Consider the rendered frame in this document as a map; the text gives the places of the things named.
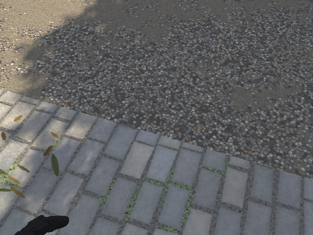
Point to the robot left hand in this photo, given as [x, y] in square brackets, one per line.
[44, 224]

